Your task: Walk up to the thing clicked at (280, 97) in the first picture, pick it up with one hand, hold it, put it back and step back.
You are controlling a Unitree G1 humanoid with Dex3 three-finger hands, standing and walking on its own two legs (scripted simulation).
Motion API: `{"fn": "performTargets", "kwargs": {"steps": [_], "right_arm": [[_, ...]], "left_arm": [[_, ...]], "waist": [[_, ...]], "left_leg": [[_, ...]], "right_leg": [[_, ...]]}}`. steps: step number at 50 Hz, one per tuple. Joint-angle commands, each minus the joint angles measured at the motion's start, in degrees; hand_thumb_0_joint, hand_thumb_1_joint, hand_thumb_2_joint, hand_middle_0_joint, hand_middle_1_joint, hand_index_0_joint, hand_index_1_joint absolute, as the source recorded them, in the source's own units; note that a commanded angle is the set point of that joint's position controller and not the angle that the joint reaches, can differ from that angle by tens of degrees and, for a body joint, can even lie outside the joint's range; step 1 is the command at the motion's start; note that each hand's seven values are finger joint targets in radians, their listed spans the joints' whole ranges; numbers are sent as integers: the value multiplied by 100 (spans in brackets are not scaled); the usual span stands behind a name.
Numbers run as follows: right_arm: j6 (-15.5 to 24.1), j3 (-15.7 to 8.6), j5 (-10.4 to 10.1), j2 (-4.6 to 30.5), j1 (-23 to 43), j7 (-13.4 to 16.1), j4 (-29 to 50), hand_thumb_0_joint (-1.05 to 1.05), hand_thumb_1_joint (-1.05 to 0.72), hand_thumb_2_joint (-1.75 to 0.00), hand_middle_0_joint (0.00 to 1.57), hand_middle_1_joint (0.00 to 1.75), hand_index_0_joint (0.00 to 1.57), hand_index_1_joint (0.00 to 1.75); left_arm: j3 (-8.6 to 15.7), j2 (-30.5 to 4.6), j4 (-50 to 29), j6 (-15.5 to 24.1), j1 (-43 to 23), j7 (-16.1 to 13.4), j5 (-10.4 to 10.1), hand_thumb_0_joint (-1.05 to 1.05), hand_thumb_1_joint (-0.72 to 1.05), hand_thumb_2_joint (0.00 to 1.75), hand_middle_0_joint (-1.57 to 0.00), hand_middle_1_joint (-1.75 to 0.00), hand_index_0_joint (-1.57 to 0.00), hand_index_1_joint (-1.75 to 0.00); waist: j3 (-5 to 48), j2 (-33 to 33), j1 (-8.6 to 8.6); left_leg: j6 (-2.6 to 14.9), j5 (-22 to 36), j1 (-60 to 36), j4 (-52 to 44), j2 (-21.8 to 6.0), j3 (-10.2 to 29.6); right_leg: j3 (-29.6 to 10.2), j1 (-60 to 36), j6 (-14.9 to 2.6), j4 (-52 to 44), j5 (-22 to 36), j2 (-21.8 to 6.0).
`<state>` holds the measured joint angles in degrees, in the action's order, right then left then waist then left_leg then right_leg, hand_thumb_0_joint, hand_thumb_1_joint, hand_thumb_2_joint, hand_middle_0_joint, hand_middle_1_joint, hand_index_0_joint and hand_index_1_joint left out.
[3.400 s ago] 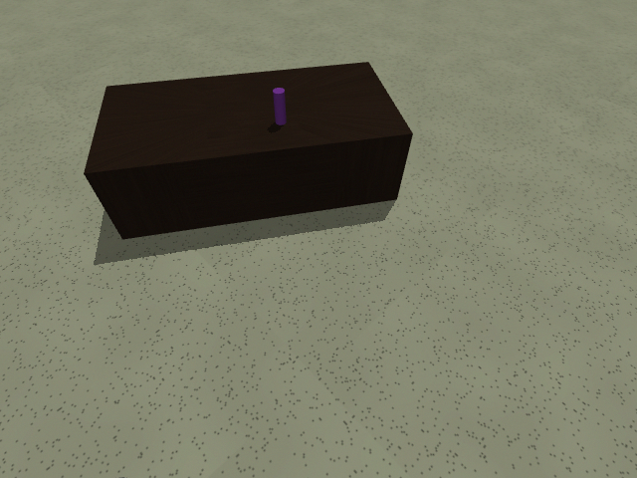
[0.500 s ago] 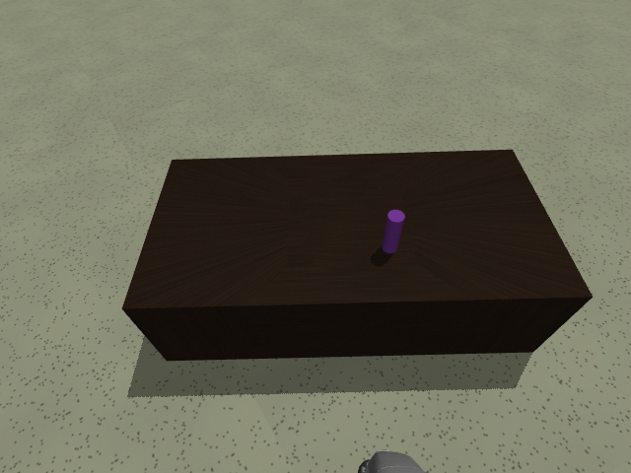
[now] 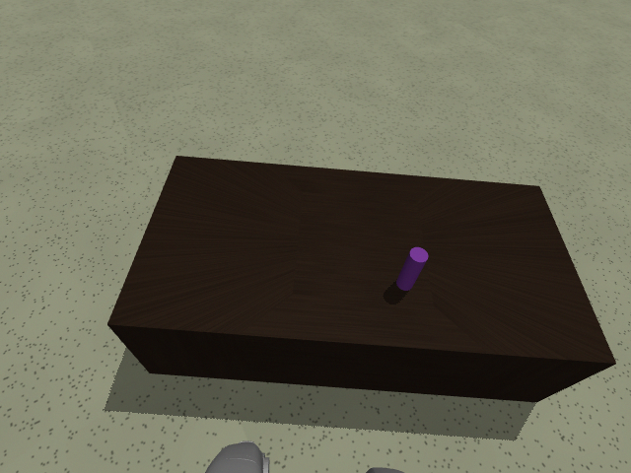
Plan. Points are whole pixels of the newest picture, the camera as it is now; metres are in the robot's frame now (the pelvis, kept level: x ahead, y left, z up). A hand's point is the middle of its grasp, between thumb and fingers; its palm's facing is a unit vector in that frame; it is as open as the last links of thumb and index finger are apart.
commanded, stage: walk up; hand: right
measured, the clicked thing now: (411, 269) +0.59 -0.24 -0.33
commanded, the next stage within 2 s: stand in 1.48 s
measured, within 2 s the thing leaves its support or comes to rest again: neither
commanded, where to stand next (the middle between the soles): +0.11 -0.01 m, yaw +0 degrees
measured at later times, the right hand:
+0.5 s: hand out of the picture +0.13 -0.24 -0.14, palm faces -0.02 +0.95 -0.30, open 7.4 cm
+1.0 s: hand out of the picture +0.11 -0.26 -0.13, palm faces +0.03 +0.93 -0.35, open 7.4 cm
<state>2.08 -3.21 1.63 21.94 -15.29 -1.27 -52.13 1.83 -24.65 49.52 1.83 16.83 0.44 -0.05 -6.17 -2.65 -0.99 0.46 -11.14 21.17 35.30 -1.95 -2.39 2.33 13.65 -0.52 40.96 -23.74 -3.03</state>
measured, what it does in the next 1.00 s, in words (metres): steps on the spot: right foot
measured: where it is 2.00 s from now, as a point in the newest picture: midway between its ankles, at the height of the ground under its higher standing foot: outside the picture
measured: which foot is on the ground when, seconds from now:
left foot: down 0.00-1.00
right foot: up 0.00-0.24, down 0.26-1.00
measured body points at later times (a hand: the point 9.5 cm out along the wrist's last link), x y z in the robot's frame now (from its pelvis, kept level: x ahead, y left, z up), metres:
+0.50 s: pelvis +0.03 +0.00 +0.01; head +0.03 -0.01 +0.46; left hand +0.08 +0.32 -0.11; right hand +0.13 -0.29 -0.12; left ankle +0.09 +0.12 -0.72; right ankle +0.02 -0.13 -0.72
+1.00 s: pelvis +0.04 +0.00 +0.03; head +0.04 +0.00 +0.47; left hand +0.14 +0.29 -0.11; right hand +0.11 -0.31 -0.10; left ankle +0.09 +0.12 -0.72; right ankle +0.02 -0.13 -0.72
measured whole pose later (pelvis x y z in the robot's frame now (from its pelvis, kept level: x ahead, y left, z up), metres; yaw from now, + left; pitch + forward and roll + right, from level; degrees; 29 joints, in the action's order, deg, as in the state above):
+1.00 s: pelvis +0.04 +0.00 +0.03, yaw -1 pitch -3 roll +0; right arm 0.3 -0.3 0.4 20.3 -5.3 -0.6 -66.2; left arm -0.1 -20.2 65.4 1.1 4.5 0.4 0.5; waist -2.7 -0.5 0.9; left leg -0.3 -7.7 10.1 20.8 -2.3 -3.5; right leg 1.7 4.4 1.0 19.8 -12.3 -1.2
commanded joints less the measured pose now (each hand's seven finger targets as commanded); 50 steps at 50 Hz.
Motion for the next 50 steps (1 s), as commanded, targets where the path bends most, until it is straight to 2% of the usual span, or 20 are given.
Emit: {"fn": "performTargets", "kwargs": {"steps": [1,3,4,9,11,12,13,14,15,16,17,18,19,20,24,29,37,39,47,50], "right_arm": [[176,-415,-91,1780,28,129,416,0,-90,-90,20,30,20,30],[140,-252,-54,1446,252,157,461,0,-90,-90,20,30,20,30],[147,-229,-51,1440,329,162,465,0,-90,-90,20,30,20,30],[32,-205,-87,1447,591,152,439,0,-90,-90,20,30,20,30],[-49,-158,-134,1376,872,136,450,0,-90,-90,20,30,20,30],[-80,-93,-183,1207,932,126,438,0,-90,-90,20,30,20,30],[-92,-16,-229,992,955,116,424,0,-90,-90,20,30,20,30],[-95,31,-245,862,875,104,374,0,-90,-90,20,30,20,30],[-117,-8,-230,906,808,110,191,0,-90,-90,20,30,20,30],[-114,-47,-194,982,651,111,-15,0,-90,-90,20,30,20,30],[-76,-72,-165,1115,688,110,-82,0,-90,-90,20,30,20,30],[-29,-76,-166,1228,946,87,-108,0,-90,-90,20,30,20,30],[-14,-55,-173,1246,1138,63,-118,0,-90,-90,20,30,20,30],[-13,-18,-178,1163,1212,46,-151,0,-90,-90,20,30,20,30],[-2,54,-172,1071,1229,37,-396,0,-90,-90,20,30,20,30],[-3,70,-161,1040,1278,46,-659,0,-90,-90,20,30,20,30],[-16,70,-134,1008,1327,87,-956,0,-90,-90,20,30,20,30],[-20,75,-122,1005,1355,92,-985,0,-90,-90,20,30,20,30],[-11,68,-114,1011,1360,107,-1055,0,-90,-90,20,30,20,30],[-20,51,-97,1051,1337,119,-1090,0,-90,-90,20,30,20,30]], "left_arm": [[218,-1036,-146,-42,384,-156,-46,0,90,90,-20,-30,-20,-30],[256,-1048,-11,-39,160,-122,-53,0,90,90,-20,-30,-20,-30],[243,-1000,47,-29,286,-103,-56,0,90,90,-20,-30,-20,-30],[205,-801,380,3,267,-139,6,0,90,90,-20,-30,-20,-30],[207,-743,564,48,368,-166,55,0,90,90,-20,-30,-20,-30],[225,-809,603,84,339,-184,95,0,90,90,-20,-30,-20,-30],[257,-979,571,118,135,-198,147,0,90,90,-20,-30,-20,-30],[281,-1180,459,168,-209,-199,179,0,90,90,-20,-30,-20,-30],[260,-1362,424,152,-721,-159,142,0,90,90,-20,-30,-20,-30],[214,-1298,356,129,-1093,-124,129,0,90,90,-20,-30,-20,-30],[136,-1065,388,116,-1043,-102,95,0,90,90,-20,-30,-20,-30],[101,-894,474,114,-966,-87,40,0,90,90,-20,-30,-20,-30],[86,-850,591,115,-818,-77,24,0,90,90,-20,-30,-20,-30],[81,-834,719,130,-654,-80,32,0,90,90,-20,-30,-20,-30],[89,-944,824,150,-881,-72,43,0,90,90,-20,-30,-20,-30],[65,-913,956,121,-1094,-80,17,0,90,90,-20,-30,-20,-30],[64,-873,1131,58,-1345,-81,33,0,90,90,-20,-30,-20,-30],[53,-860,1168,42,-1398,-80,31,0,90,90,-20,-30,-20,-30],[73,-834,1270,34,-1458,-75,47,0,90,90,-20,-30,-20,-30],[64,-800,1272,7,-1580,-68,52,0,90,90,-20,-30,-20,-30]], "waist": [[750,1406,62],[666,1374,57],[695,1527,-5],[923,1446,38],[965,1178,-108],[955,877,-153],[824,453,-110],[731,-31,77],[473,-190,259],[386,-180,395],[391,29,397],[413,239,255],[407,254,109],[415,139,23],[454,-22,87],[704,139,74],[797,243,73],[650,326,83],[843,372,89],[661,421,142]], "left_leg": [[1468,-60,-1073,-1678,-1972,2823],[1088,390,-790,-1567,-1338,1734],[1004,585,-825,-1461,-1219,1479],[1007,815,-769,-1102,-1193,1247],[857,461,-418,-798,-1078,1043],[662,233,-227,-633,-963,955],[411,-76,69,-469,-782,832],[183,-394,53,-269,-445,639],[86,-1045,-566,-245,-113,329],[109,-1100,-1198,-386,-188,394],[158,-847,-1452,-833,-390,629],[255,-727,-1205,-1092,-604,943],[335,-768,-904,-1223,-726,1073],[334,-753,-721,-1306,-756,1068],[159,-170,-944,-1345,-492,726],[122,432,-1259,-1438,-512,617],[70,637,-1353,-1657,-547,559],[52,351,-1283,-1781,-533,589],[60,837,-1488,-1736,-559,514],[35,344,-1355,-1919,-570,577]], "right_leg": [[-399,1091,-158,1432,-1025,26],[-550,890,-139,1155,-855,15],[-395,840,-142,922,-629,-20],[0,264,-16,-197,25,147],[122,-333,-30,-1113,826,242],[-68,-559,-81,-1419,1086,152],[-668,-569,-240,-1613,1175,-229],[-1599,-277,-484,-2006,1061,-832],[-1797,680,-778,-2169,402,-1212],[-1577,1196,-722,-2017,189,-1140],[-1152,1323,-454,-1841,269,-821],[-745,986,-232,-1691,421,-409],[-536,581,-177,-1634,518,-241],[-574,280,-196,-1725,573,-243],[-842,74,-216,-2058,1024,-472],[-717,-246,-132,-2244,1449,-479],[-636,-575,-106,-2417,1671,-488],[-629,-502,-91,-2472,1505,-467],[-592,-673,-68,-2521,1862,-473],[-569,-571,-71,-2574,1485,-439]]}}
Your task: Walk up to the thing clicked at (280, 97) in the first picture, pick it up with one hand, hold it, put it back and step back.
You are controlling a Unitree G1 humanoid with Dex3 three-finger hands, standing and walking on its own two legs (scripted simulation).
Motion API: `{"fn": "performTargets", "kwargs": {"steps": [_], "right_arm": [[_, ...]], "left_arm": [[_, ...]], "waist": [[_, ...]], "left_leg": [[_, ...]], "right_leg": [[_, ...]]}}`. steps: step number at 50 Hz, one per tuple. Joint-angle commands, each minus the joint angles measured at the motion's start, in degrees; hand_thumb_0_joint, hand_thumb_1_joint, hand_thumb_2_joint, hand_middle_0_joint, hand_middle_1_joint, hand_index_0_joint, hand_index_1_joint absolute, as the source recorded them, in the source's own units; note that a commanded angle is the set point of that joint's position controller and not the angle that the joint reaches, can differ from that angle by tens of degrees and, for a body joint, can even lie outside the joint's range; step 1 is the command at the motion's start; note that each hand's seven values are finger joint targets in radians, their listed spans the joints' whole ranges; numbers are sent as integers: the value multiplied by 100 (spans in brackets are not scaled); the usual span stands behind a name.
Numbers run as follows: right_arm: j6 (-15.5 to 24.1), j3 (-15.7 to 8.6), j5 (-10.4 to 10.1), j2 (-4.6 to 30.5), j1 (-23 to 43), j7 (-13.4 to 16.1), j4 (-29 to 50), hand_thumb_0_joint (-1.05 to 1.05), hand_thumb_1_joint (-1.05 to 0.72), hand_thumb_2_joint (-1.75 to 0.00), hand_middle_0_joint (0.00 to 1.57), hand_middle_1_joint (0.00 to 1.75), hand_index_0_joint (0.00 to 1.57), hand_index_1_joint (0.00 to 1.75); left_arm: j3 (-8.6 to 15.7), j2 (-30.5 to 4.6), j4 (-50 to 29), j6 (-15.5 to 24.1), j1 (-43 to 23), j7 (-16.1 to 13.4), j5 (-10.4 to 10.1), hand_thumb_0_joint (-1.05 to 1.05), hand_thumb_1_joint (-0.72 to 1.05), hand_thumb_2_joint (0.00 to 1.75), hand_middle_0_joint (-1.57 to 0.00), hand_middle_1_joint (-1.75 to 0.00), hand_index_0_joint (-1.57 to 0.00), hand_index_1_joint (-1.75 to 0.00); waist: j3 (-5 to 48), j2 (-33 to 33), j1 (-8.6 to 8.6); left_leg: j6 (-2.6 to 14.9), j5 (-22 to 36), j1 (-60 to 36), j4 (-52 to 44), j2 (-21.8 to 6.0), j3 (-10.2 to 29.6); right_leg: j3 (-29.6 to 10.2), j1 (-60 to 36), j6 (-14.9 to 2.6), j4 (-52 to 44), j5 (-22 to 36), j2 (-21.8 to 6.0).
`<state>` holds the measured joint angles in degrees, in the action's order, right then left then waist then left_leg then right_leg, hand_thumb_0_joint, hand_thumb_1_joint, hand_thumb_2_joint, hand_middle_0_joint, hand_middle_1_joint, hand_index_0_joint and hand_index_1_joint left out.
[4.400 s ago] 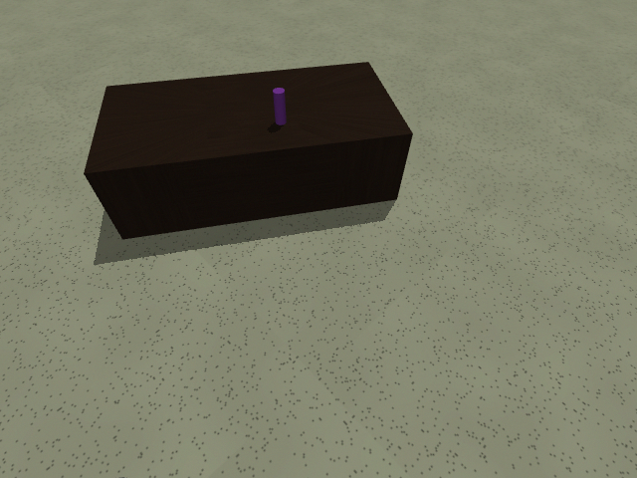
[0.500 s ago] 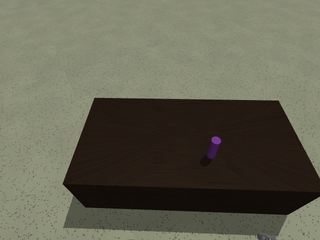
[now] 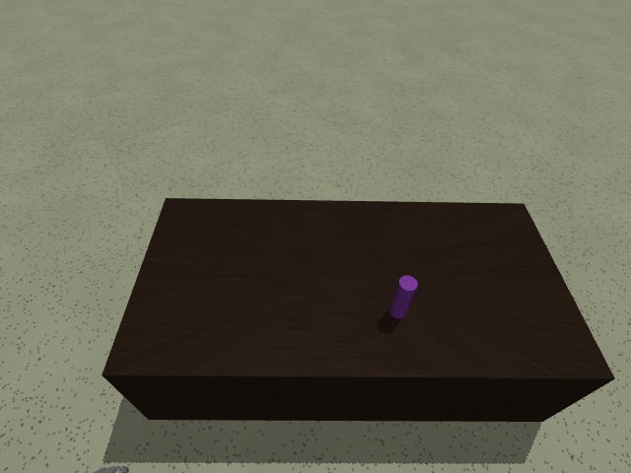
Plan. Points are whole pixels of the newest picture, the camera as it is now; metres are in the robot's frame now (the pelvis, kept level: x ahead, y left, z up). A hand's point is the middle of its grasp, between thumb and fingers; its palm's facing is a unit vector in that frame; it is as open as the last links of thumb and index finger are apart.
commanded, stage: walk up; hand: right
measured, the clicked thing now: (402, 297) +0.56 -0.23 -0.35
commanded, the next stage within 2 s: stand in 0.48 s
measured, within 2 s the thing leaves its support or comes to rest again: neither
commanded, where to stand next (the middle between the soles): +0.07 -0.01 m, yaw +1 degrees
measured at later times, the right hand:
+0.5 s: hand out of the picture +0.10 -0.25 -0.16, palm faces -0.02 +0.94 -0.33, open 7.4 cm
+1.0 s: hand out of the picture +0.10 -0.26 -0.15, palm faces -0.02 +0.94 -0.34, open 7.4 cm
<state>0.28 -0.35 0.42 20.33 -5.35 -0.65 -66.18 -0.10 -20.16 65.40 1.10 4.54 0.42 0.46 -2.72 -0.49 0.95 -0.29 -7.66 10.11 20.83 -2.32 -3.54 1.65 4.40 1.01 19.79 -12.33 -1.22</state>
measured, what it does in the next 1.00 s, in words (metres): stands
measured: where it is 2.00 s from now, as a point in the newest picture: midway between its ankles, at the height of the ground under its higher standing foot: outside the picture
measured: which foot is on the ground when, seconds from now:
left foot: down 0.00-1.00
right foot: down 0.00-1.00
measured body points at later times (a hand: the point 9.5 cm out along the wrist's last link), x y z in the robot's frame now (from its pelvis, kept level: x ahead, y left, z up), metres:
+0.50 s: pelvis +0.01 +0.00 +0.00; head +0.02 +0.00 +0.45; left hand +0.08 +0.30 -0.13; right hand +0.10 -0.30 -0.13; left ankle +0.04 +0.12 -0.75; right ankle -0.01 -0.13 -0.75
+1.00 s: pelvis +0.02 -0.01 +0.00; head +0.02 -0.01 +0.45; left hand +0.09 +0.29 -0.13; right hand +0.10 -0.31 -0.13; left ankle +0.04 +0.12 -0.75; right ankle -0.01 -0.13 -0.75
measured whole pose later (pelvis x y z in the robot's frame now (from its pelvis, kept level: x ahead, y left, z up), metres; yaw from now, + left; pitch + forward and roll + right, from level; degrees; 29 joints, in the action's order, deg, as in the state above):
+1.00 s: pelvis +0.02 -0.01 +0.00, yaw +1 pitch -2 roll +0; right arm 0.3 0.1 0.4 19.7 -4.6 -0.3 -66.4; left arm 0.0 -20.1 65.3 0.7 6.2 0.2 0.5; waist -2.5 -0.3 0.7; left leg -0.9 -7.3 8.5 17.8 -2.1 -2.9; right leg 2.4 2.7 0.6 17.1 -12.5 -1.2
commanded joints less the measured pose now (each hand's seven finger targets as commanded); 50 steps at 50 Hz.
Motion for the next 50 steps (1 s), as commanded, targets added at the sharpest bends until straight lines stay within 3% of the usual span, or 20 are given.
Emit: {"fn": "performTargets", "kwargs": {"steps": [1,11,23,25,31,37,45,50], "right_arm": [[158,-241,27,1231,397,55,325,0,-90,-90,20,30,20,30],[159,-245,16,1189,367,59,326,0,-90,-90,20,30,20,30],[128,-248,13,1110,393,66,341,0,-90,-90,20,30,20,30],[153,-213,6,1109,410,93,330,0,-90,-90,20,30,20,30],[138,-210,8,1130,478,95,320,0,-90,-90,20,30,20,30],[171,-189,-8,1124,466,93,313,0,-90,-90,20,30,20,30],[150,-187,-4,1163,483,86,319,0,-90,-90,20,30,20,30],[161,-183,12,1169,410,84,314,0,-90,-90,20,30,20,30]], "left_arm": [[252,-1215,-306,70,-296,-61,-2,0,90,90,-20,-30,-20,-30],[254,-1201,-260,79,-264,-56,16,0,90,90,-20,-30,-20,-30],[271,-1203,-252,79,-118,-97,14,0,90,90,-20,-30,-20,-30],[259,-1210,-274,68,-192,-113,-22,0,90,90,-20,-30,-20,-30],[241,-1177,-287,63,-101,-105,4,0,90,90,-20,-30,-20,-30],[250,-1212,-311,78,-100,-101,2,0,90,90,-20,-30,-20,-30],[242,-1157,-325,58,-48,-88,8,0,90,90,-20,-30,-20,-30],[252,-1197,-362,63,-68,-90,1,0,90,90,-20,-30,-20,-30]], "waist": [[273,265,-78],[387,102,-42],[545,70,-87],[410,21,-47],[466,151,-70],[591,146,-55],[369,125,-77],[369,64,-66]], "left_leg": [[121,-183,-205,-536,-556,737],[106,59,-366,-500,-518,724],[136,856,-606,-313,-511,625],[75,1013,-529,-442,-608,710],[70,794,-582,-457,-611,695],[71,1186,-701,-411,-635,662],[61,501,-507,-522,-576,668],[48,665,-498,-500,-581,676]], "right_leg": [[-480,404,-214,-467,238,-590],[-461,345,-187,-527,398,-598],[-386,183,-130,-483,986,-652],[-432,252,-151,-517,850,-709],[-436,250,-153,-593,643,-712],[-452,110,-176,-549,1041,-752],[-452,252,-169,-695,479,-719],[-451,223,-185,-668,611,-727]]}}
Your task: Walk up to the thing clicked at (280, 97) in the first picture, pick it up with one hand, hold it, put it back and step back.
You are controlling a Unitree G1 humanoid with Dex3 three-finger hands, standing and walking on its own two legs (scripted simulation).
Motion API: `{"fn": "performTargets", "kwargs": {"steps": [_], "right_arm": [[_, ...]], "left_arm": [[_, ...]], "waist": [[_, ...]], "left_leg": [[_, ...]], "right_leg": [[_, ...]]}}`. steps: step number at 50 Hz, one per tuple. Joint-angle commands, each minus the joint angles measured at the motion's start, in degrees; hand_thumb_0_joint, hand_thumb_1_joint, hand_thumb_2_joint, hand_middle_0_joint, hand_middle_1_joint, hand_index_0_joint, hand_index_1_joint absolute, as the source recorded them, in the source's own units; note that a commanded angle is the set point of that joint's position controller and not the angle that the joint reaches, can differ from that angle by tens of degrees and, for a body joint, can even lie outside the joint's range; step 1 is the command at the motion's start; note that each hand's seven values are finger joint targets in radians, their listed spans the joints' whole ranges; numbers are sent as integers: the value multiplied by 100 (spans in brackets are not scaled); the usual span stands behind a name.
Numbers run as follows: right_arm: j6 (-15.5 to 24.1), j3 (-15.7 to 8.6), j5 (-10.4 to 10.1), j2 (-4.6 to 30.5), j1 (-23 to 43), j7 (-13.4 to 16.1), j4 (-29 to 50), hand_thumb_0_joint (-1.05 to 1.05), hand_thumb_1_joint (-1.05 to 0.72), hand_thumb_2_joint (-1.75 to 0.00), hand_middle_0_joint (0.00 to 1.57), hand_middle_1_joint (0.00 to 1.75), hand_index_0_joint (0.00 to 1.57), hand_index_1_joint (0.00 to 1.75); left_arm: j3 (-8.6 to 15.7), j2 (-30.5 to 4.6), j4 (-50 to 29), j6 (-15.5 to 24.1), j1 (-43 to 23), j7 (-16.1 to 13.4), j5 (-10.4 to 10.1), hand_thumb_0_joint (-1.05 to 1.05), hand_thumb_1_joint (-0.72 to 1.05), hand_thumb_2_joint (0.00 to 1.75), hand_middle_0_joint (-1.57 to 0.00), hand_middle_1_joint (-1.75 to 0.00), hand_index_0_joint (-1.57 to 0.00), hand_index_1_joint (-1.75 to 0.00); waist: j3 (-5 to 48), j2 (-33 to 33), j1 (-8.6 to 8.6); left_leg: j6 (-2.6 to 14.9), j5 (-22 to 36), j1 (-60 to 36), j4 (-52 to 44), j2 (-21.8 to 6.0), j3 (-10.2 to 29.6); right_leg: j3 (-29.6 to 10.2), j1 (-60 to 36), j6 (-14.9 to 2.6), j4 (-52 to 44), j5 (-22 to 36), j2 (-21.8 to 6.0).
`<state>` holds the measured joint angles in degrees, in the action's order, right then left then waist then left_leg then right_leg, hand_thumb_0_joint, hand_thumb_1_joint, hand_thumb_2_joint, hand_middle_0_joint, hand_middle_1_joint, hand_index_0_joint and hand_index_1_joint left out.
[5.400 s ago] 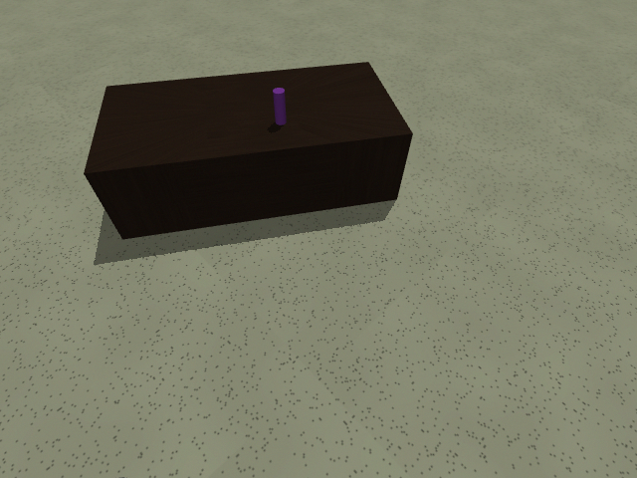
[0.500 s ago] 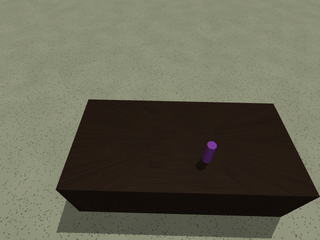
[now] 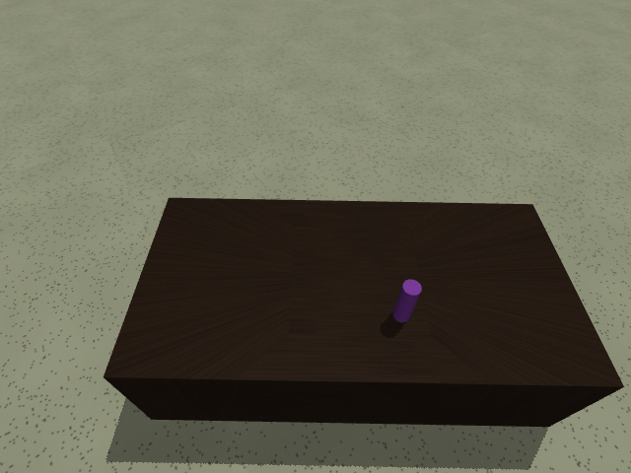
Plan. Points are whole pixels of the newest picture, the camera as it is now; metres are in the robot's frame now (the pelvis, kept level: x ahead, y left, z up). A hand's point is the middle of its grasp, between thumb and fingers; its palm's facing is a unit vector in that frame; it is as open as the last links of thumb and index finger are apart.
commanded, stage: stand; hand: right
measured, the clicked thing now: (406, 301) +0.54 -0.23 -0.36
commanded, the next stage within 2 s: go down in 1.68 s
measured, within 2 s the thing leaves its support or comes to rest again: neither
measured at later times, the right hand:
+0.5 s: hand out of the picture +0.08 -0.25 -0.16, palm faces -0.01 +0.94 -0.34, open 7.4 cm
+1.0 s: hand out of the picture +0.07 -0.25 -0.16, palm faces -0.02 +0.94 -0.34, open 7.4 cm
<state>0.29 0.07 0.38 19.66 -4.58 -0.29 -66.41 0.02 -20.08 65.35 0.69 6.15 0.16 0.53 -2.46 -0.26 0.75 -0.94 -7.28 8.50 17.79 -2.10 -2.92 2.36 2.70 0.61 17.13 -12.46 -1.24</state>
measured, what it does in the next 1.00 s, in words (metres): stands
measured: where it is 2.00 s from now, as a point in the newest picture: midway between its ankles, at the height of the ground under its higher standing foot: outside the picture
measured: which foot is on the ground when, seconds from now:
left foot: down 0.00-1.00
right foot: down 0.00-1.00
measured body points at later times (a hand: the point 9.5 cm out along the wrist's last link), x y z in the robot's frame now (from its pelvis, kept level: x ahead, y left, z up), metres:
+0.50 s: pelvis +0.00 +0.00 +0.00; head +0.01 +0.00 +0.45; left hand +0.08 +0.30 -0.13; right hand +0.08 -0.30 -0.13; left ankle +0.03 +0.13 -0.75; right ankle -0.03 -0.12 -0.75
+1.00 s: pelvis +0.00 +0.00 +0.00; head +0.01 +0.00 +0.45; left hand +0.07 +0.30 -0.14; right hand +0.07 -0.30 -0.13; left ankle +0.03 +0.13 -0.75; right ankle -0.03 -0.12 -0.75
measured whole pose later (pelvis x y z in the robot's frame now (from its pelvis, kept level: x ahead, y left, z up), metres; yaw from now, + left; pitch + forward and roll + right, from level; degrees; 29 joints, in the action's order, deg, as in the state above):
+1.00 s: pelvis +0.00 +0.00 +0.00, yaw +0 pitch -2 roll +0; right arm 0.2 0.2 0.5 19.6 -6.0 -0.2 -65.9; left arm 0.0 -20.6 64.8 0.4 7.9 0.2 0.7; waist -2.8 -0.5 0.5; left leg -0.9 -7.5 8.3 17.9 -2.1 -3.0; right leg 2.3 2.4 0.6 17.1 -12.6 -1.3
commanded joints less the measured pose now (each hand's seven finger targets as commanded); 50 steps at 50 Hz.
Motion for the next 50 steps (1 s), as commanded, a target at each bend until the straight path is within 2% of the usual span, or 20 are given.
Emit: {"fn": "performTargets", "kwargs": {"steps": [1,2,5,9,12,15,20,24,27,29,33,35,36,39,42,43,46,50], "right_arm": [[156,-224,20,1207,304,53,340,0,-90,-90,20,30,20,30],[154,-214,10,1227,330,50,340,0,-90,-90,20,30,20,30],[147,-218,3,1217,280,47,346,0,-90,-90,20,30,20,30],[148,-205,16,1197,257,52,339,0,-90,-90,20,30,20,30],[135,-197,13,1190,192,57,339,0,-90,-90,20,30,20,30],[145,-198,7,1205,258,71,354,0,-90,-90,20,30,20,30],[137,-189,9,1221,232,74,372,0,-90,-90,20,30,20,30],[124,-196,10,1193,243,69,403,0,-90,-90,20,30,20,30],[122,-195,8,1214,234,67,405,0,-90,-90,20,30,20,30],[130,-189,12,1201,214,61,408,0,-90,-90,20,30,20,30],[139,-192,12,1207,223,62,413,0,-90,-90,20,30,20,30],[140,-194,20,1197,194,63,417,0,-90,-90,20,30,20,30],[142,-192,21,1219,185,70,408,0,-90,-90,20,30,20,30],[145,-205,18,1217,229,65,419,0,-90,-90,20,30,20,30],[140,-211,16,1245,218,63,398,0,-90,-90,20,30,20,30],[141,-215,19,1222,209,57,409,0,-90,-90,20,30,20,30],[137,-215,25,1241,177,61,399,0,-90,-90,20,30,20,30],[150,-217,25,1246,164,64,385,0,-90,-90,20,30,20,30]], "left_arm": [[251,-1237,-362,102,-252,-65,-8,0,90,90,-20,-30,-20,-30],[238,-1207,-355,97,-234,-58,-13,0,90,90,-20,-30,-20,-30],[236,-1224,-359,107,-203,-66,-4,0,90,90,-20,-30,-20,-30],[234,-1223,-372,118,-188,-81,-23,0,90,90,-20,-30,-20,-30],[241,-1252,-373,110,-162,-81,-19,0,90,90,-20,-30,-20,-30],[244,-1257,-372,99,-155,-89,-12,0,90,90,-20,-30,-20,-30],[245,-1240,-359,92,-118,-78,-6,0,90,90,-20,-30,-20,-30],[247,-1263,-377,102,-116,-88,3,0,90,90,-20,-30,-20,-30],[239,-1241,-393,101,-119,-84,-6,0,90,90,-20,-30,-20,-30],[243,-1248,-413,108,-143,-81,-8,0,90,90,-20,-30,-20,-30],[246,-1259,-399,102,-99,-67,-2,0,90,90,-20,-30,-20,-30],[246,-1258,-415,99,-126,-71,3,0,90,90,-20,-30,-20,-30],[247,-1239,-415,90,-140,-66,0,0,90,90,-20,-30,-20,-30],[247,-1261,-402,91,-85,-68,20,0,90,90,-20,-30,-20,-30],[246,-1242,-387,86,-67,-59,7,0,90,90,-20,-30,-20,-30],[237,-1246,-392,91,-31,-59,17,0,90,90,-20,-30,-20,-30],[248,-1251,-408,84,-80,-66,10,0,90,90,-20,-30,-20,-30],[228,-1213,-420,93,-46,-61,4,0,90,90,-20,-30,-20,-30]], "waist": [[393,27,-34],[333,89,-45],[457,0,-34],[508,-8,-45],[548,40,-35],[490,75,-61],[373,71,-65],[363,-70,-55],[317,55,-34],[376,67,-37],[305,94,-50],[354,57,-42],[287,136,-41],[298,23,-59],[222,71,-53],[244,-30,-62],[281,88,-44],[375,89,-66]], "left_leg": [[115,563,-345,-198,-610,610],[118,470,-320,-213,-603,618],[145,674,-434,-137,-628,608],[143,1106,-456,-53,-633,593],[150,980,-458,-63,-628,561],[147,1180,-495,-25,-657,581],[140,877,-472,-131,-648,597],[147,943,-462,-68,-636,571],[139,706,-450,-116,-618,560],[157,819,-435,-104,-635,572],[149,659,-429,-180,-633,589],[152,721,-407,-166,-637,592],[146,506,-365,-219,-616,576],[168,667,-435,-174,-650,616],[146,391,-411,-240,-614,636],[160,528,-442,-204,-635,642],[165,371,-388,-228,-620,632],[167,761,-442,-159,-637,618]], "right_leg": [[-539,386,-152,-396,560,-730],[-548,426,-153,-417,514,-726],[-546,368,-153,-384,707,-748],[-502,240,-138,-308,1225,-744],[-510,211,-147,-320,1136,-749],[-496,219,-145,-285,1290,-748],[-502,321,-135,-365,879,-716],[-482,318,-113,-362,1071,-718],[-526,379,-134,-427,835,-723],[-522,287,-144,-395,932,-736],[-539,368,-154,-432,690,-723],[-518,332,-151,-409,747,-722],[-549,382,-157,-447,554,-724],[-508,390,-153,-405,628,-711],[-524,504,-143,-447,396,-691],[-502,497,-152,-422,466,-692],[-529,453,-164,-425,387,-708],[-532,355,-163,-373,705,-729]]}}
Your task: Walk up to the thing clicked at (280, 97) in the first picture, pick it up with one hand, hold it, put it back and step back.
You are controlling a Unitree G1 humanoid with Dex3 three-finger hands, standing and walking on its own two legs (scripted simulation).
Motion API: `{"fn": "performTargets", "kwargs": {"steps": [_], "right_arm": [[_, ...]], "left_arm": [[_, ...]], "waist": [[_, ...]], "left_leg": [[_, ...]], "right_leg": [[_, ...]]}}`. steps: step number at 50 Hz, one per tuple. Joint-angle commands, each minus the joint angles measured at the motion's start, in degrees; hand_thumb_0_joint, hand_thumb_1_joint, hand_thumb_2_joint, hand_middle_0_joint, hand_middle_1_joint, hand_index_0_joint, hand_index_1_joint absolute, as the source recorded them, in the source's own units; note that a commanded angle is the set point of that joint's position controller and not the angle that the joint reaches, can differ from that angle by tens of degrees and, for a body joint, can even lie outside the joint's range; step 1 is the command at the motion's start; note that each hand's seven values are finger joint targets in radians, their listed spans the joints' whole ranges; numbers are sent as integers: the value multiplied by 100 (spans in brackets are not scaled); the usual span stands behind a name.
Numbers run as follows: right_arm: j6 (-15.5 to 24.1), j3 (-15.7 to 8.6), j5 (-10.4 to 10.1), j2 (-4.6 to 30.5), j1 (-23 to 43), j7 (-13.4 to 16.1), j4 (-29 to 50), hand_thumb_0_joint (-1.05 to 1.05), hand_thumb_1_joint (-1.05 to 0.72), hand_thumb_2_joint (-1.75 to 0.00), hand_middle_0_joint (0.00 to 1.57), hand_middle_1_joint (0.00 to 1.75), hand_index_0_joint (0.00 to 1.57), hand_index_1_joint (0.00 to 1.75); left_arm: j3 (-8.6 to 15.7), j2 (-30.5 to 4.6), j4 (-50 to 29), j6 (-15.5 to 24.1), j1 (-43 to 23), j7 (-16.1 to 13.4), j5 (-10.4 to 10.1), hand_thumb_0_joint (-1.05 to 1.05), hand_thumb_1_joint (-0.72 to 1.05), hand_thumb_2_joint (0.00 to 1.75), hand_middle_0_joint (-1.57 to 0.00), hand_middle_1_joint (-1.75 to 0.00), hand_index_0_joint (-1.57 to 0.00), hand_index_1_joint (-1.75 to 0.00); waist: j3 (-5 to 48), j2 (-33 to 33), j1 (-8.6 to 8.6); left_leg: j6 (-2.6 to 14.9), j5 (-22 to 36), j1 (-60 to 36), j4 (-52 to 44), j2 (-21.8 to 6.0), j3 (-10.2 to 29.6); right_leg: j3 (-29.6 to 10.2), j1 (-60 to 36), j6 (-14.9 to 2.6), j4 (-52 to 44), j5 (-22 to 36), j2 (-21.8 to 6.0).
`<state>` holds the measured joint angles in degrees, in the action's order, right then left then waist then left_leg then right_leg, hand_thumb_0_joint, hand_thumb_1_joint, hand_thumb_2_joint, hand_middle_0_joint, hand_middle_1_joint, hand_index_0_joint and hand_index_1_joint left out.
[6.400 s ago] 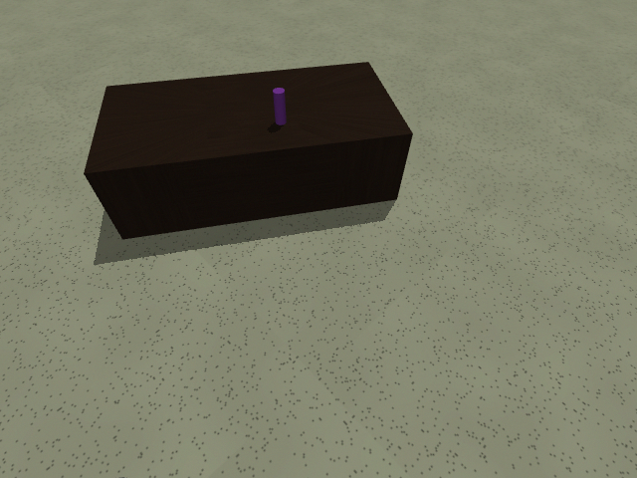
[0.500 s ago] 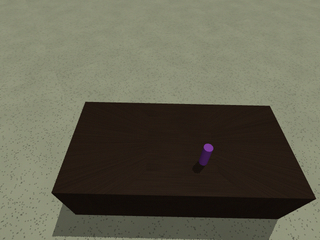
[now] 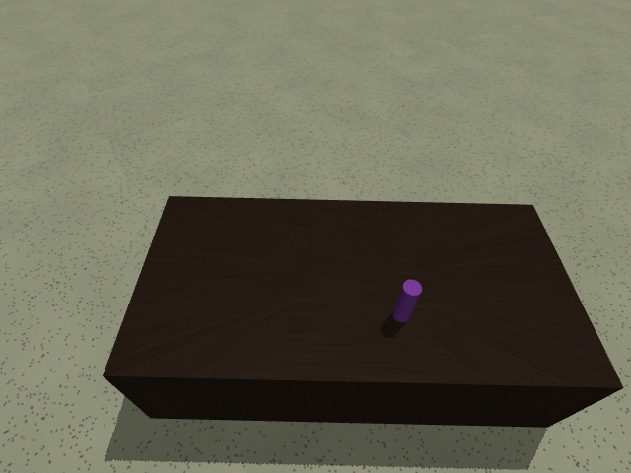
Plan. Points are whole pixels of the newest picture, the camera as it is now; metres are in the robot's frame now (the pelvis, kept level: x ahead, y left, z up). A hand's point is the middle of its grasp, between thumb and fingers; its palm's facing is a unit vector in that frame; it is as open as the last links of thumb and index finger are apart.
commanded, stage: stand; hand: right
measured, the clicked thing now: (406, 301) +0.54 -0.23 -0.36
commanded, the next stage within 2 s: go down in 0.68 s
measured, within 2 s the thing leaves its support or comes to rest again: neither
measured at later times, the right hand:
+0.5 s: hand out of the picture +0.09 -0.25 -0.16, palm faces -0.01 +0.94 -0.34, open 7.4 cm
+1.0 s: hand (499, 465) +0.16 -0.26 -0.16, palm faces +0.06 +0.95 -0.31, open 10.4 cm
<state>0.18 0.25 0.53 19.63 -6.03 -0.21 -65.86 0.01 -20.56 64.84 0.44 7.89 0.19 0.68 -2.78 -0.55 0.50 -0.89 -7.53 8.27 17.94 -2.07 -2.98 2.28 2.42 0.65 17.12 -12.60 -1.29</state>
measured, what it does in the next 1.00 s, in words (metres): stands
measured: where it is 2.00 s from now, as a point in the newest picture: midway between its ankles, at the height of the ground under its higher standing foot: outside the picture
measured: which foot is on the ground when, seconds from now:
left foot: down 0.00-1.00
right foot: down 0.00-1.00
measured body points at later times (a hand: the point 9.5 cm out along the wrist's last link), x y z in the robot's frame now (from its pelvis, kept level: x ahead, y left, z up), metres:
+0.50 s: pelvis +0.01 +0.00 +0.00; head +0.02 +0.00 +0.45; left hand +0.08 +0.30 -0.13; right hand +0.09 -0.30 -0.13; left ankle +0.03 +0.13 -0.75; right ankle -0.03 -0.12 -0.75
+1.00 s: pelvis -0.01 +0.00 -0.01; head +0.05 -0.01 +0.43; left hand +0.09 +0.27 -0.13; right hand +0.15 -0.31 -0.13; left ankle +0.03 +0.13 -0.75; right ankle -0.03 -0.12 -0.75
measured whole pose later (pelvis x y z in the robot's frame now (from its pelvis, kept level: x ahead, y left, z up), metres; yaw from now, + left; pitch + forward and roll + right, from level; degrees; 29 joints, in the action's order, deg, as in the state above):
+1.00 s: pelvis -0.01 +0.00 -0.01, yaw +0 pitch +4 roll +0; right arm -0.3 -9.2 3.6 19.4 3.5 -2.1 -60.2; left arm 1.1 -15.3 46.5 1.4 12.3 -1.8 -1.7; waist -2.5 1.0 -0.4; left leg -1.0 -11.0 20.1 27.3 -2.7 -3.1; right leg 1.7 15.4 0.2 28.7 -17.1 -1.2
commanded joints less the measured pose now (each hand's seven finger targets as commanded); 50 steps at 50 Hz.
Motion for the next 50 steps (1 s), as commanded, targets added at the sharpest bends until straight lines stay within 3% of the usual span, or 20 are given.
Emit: {"fn": "performTargets", "kwargs": {"steps": [1,4,9,11,19,27,35,38,39,40,41,42,43,45,46,47,48,50], "right_arm": [[158,-232,6,1239,281,59,318,0,-90,-90,20,30,20,30],[164,-238,4,1268,261,64,311,0,-90,-90,20,30,20,30],[175,-217,10,1215,290,65,315,0,-90,-90,20,30,20,30],[171,-229,5,1251,259,74,301,0,-90,-90,20,30,20,30],[167,-217,-5,1222,284,68,340,0,-90,-90,20,30,20,30],[161,-224,0,1238,319,75,349,0,-90,-90,20,30,20,30],[155,-226,4,1210,279,71,374,0,-90,-90,20,30,20,30],[153,-219,6,1192,329,75,383,0,-90,-90,20,30,20,30],[148,-223,-2,1222,295,74,376,0,-82,-82,12,22,12,22],[617,-498,-297,339,2305,133,2386,0,-74,-74,7,14,5,14],[542,-485,-188,555,2466,119,1599,0,-66,-66,5,6,4,6],[387,-709,-107,824,1734,114,912,0,-58,-58,6,5,5,5],[312,-861,-17,1006,1470,22,703,0,-50,-50,7,4,5,4],[296,-1307,136,1788,1845,-35,1167,0,-34,-34,8,3,6,3],[215,-1420,263,1775,1485,-89,1070,0,-27,-26,8,4,6,4],[95,-1328,383,1423,830,-156,732,0,-26,-18,9,3,7,3],[-10,-1420,473,1424,302,-191,764,0,-23,-15,9,3,7,3],[-225,-1374,571,1395,796,-200,1195,0,-15,-11,10,2,7,2]], "left_arm": [[233,-1177,-352,109,-232,-65,-13,0,90,90,-20,-30,-20,-30],[235,-1184,-360,104,-233,-58,-14,0,90,90,-20,-30,-20,-30],[232,-1201,-361,110,-232,-66,-14,0,90,90,-20,-30,-20,-30],[238,-1200,-346,95,-213,-64,-18,0,90,90,-20,-30,-20,-30],[245,-1215,-366,117,-231,-83,-25,0,90,90,-20,-30,-20,-30],[250,-1202,-372,107,-255,-79,-7,0,90,90,-20,-30,-20,-30],[253,-1215,-392,135,-229,-96,-13,0,90,90,-20,-30,-20,-30],[255,-1228,-401,126,-252,-93,-6,0,90,90,-20,-30,-20,-30],[247,-1201,-399,122,-277,-95,-18,0,93,96,-21,-31,-20,-32],[145,-286,-1949,384,-109,-158,-311,0,101,95,-22,-32,-22,-32],[150,-430,-1705,336,110,-217,-367,0,99,93,-21,-31,-21,-31],[260,-594,-1660,277,272,-223,-340,0,99,94,-21,-31,-21,-31],[368,-619,-1733,222,321,-200,-302,0,98,95,-21,-31,-21,-32],[471,-677,-2121,218,733,-311,-317,0,93,92,-21,-31,-21,-31],[486,-577,-2225,209,806,-311,-278,0,93,92,-21,-31,-21,-31],[502,-502,-2245,203,955,-289,-224,0,93,90,-21,-31,-21,-31],[487,-479,-2417,211,889,-270,-222,0,92,89,-21,-31,-21,-31],[426,-433,-2699,254,639,-285,-224,0,91,89,-21,-31,-21,-31]], "waist": [[404,126,-26],[425,156,-30],[407,49,-49],[364,141,-27],[428,107,-37],[314,62,-30],[550,0,-28],[459,11,-25],[450,66,-19],[-99,-6,-633],[151,169,-423],[108,305,-338],[109,183,-230],[1344,99,-210],[1614,31,-107],[1599,220,-45],[1660,118,93],[1777,-299,175]], "left_leg": [[153,665,-384,-205,-622,618],[158,602,-417,-225,-628,615],[143,1024,-447,-173,-654,623],[129,714,-424,-232,-614,604],[149,1167,-516,-135,-652,595],[125,841,-452,-198,-628,595],[164,1239,-583,-44,-661,537],[143,1126,-615,-90,-660,553],[133,1160,-551,-102,-656,555],[52,644,552,243,201,51],[47,588,366,291,215,10],[64,402,488,392,220,-24],[78,309,607,553,145,15],[90,790,95,761,103,42],[103,992,-31,855,75,73],[110,1077,-65,920,90,69],[141,1188,-116,967,104,47],[190,1071,-165,974,121,0]], "right_leg": [[-527,366,-169,-386,626,-725],[-539,364,-189,-380,567,-725],[-503,352,-172,-295,880,-727],[-521,400,-169,-348,649,-718],[-518,280,-160,-292,1136,-751],[-526,385,-156,-368,841,-730],[-505,212,-148,-296,1421,-765],[-500,339,-159,-316,1242,-736],[-495,284,-162,-315,1243,-737],[-2,1071,-168,186,754,66],[-30,992,-161,245,743,77],[-31,1213,-156,363,640,90],[-19,1400,-144,572,593,141],[-39,1201,-100,834,1114,174],[-15,1220,-87,926,1308,207],[-7,1411,-76,1005,1416,203],[3,1462,-44,1041,1592,214],[-14,1441,23,1030,1605,197]]}}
